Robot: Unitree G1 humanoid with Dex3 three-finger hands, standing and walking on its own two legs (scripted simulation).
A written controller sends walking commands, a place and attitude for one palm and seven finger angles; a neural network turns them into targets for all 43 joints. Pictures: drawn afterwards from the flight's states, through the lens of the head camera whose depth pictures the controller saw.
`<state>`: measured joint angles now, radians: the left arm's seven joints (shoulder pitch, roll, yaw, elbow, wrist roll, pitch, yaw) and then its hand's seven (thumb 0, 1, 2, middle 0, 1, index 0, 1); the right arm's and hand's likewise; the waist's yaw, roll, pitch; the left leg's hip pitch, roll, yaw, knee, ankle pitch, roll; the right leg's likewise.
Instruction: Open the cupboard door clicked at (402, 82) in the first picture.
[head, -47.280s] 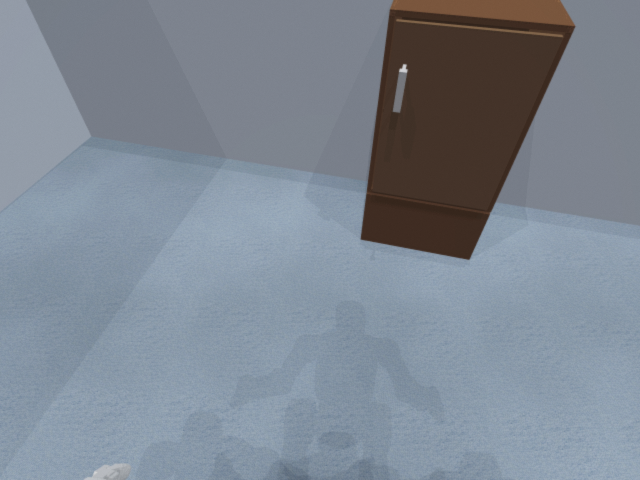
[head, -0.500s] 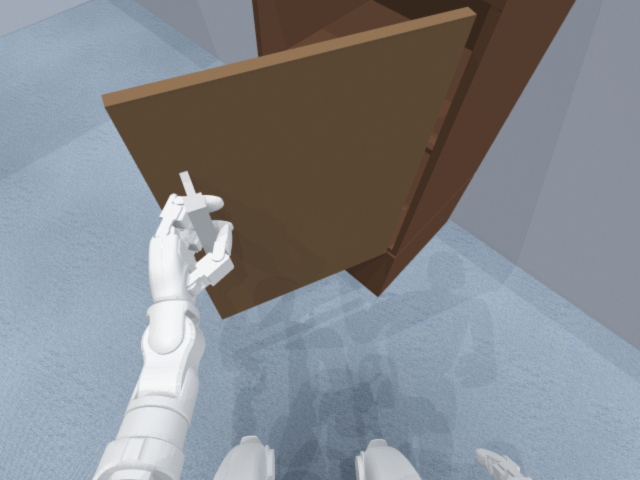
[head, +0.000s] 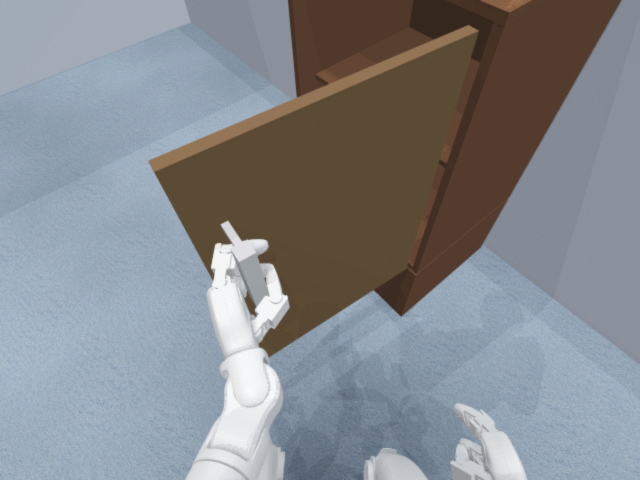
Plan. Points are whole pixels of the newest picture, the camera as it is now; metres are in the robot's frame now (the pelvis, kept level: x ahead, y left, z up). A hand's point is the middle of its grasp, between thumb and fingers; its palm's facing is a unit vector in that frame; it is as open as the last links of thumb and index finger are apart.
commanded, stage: open thumb and fingers to let go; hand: left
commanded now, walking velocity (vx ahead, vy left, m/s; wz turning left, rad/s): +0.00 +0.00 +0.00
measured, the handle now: (245, 264) +0.37 +0.11 +0.04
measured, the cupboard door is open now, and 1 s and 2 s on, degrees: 84 84 86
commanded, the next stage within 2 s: slide the hand sideways off the handle in 0.74 s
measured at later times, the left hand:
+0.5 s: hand (270, 295) +0.33 +0.08 +0.03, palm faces +0.32 -0.95 +0.00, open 13.3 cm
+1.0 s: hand (261, 319) +0.31 +0.09 +0.03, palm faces -0.12 -0.98 -0.13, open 15.8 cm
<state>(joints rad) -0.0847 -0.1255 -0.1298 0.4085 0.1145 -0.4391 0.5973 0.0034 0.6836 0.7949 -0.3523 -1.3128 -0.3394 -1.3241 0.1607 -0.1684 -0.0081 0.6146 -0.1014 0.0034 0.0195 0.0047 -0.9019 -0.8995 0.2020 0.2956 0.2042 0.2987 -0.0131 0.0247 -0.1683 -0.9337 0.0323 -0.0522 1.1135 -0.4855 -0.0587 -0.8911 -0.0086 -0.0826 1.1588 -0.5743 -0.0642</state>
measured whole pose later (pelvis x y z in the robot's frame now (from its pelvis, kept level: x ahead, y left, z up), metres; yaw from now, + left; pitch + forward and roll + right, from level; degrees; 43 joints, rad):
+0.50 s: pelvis -0.01 +0.02 +0.00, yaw -1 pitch +17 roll +1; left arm -0.14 -0.11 -0.11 0.49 0.09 -0.48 0.56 0.00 -0.37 0.36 -0.33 -1.16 -0.30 -1.14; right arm 0.19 -0.19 -0.04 0.64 -0.09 0.00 0.01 0.01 -0.90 -0.90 0.20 0.30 0.20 0.30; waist -0.02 0.02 -0.17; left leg -0.95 0.03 -0.03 1.12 -0.48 -0.05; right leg -0.91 -0.01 -0.06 1.16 -0.56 -0.04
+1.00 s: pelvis -0.02 +0.05 -0.01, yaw -1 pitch +17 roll -2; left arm -0.15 0.04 -0.24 0.44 0.11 -0.47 0.24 -0.01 -0.50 0.30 -0.27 -0.46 -0.20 -0.47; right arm 0.22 -0.18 -0.01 0.58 -0.06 0.02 0.03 0.01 -0.90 -0.90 0.20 0.30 0.20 0.30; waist -0.01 0.04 -0.16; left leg -0.99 0.00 -0.03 1.19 -0.49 0.01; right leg -0.92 -0.04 -0.06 1.18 -0.55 0.01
